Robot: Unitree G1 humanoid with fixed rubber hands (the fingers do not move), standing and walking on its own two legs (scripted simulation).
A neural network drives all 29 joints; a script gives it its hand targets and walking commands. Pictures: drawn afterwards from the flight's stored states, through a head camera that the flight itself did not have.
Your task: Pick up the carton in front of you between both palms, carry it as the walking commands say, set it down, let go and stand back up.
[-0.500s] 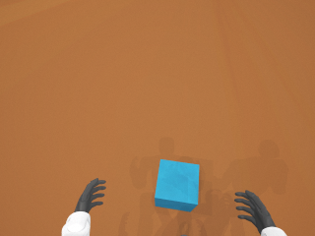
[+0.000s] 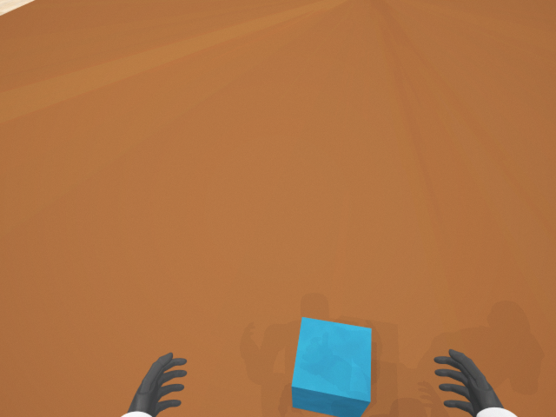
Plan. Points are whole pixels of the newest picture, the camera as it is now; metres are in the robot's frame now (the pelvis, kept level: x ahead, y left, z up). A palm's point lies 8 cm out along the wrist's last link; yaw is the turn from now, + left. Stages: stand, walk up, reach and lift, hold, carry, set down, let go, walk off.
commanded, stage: let go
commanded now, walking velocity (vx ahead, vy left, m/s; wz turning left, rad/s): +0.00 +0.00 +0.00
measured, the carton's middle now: (330, 369) +0.38 -0.10 -0.65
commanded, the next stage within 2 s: stand in 0.04 s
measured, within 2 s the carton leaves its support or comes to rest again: neither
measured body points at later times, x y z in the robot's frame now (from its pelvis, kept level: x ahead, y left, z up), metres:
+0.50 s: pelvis +0.04 -0.03 -0.03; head +0.05 -0.04 +0.42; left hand +0.16 +0.22 -0.14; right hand +0.08 -0.32 -0.13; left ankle -0.07 +0.11 -0.74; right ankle +0.01 -0.14 -0.74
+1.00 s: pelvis +0.03 -0.02 -0.03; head +0.04 -0.04 +0.42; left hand +0.15 +0.22 -0.14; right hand +0.02 -0.31 -0.15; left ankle -0.07 +0.11 -0.74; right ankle +0.01 -0.14 -0.74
